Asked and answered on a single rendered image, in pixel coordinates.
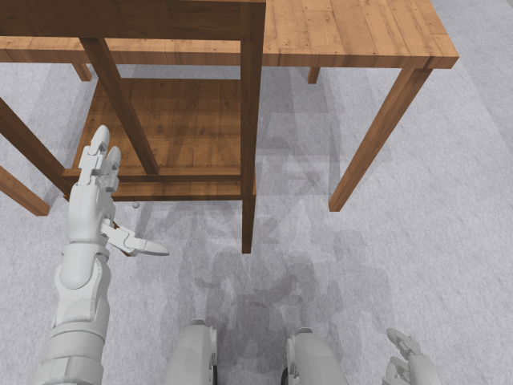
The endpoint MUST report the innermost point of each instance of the right robot hand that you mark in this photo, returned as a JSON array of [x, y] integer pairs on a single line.
[[420, 369]]

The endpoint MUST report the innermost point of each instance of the robot thigh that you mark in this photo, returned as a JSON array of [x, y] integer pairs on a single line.
[[310, 358], [193, 356]]

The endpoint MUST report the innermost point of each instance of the robot left forearm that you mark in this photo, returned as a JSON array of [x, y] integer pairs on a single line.
[[74, 344]]

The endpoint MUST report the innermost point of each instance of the robot left thigh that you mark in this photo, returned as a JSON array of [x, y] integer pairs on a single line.
[[193, 356]]

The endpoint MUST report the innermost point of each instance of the chair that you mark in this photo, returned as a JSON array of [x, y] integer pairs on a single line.
[[179, 139]]

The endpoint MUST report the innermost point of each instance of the table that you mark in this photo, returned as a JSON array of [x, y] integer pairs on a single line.
[[405, 34]]

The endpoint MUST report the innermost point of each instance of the robot right thigh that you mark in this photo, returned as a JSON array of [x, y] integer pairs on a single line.
[[310, 358]]

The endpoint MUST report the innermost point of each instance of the left robot hand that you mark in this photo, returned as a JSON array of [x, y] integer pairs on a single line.
[[90, 200]]

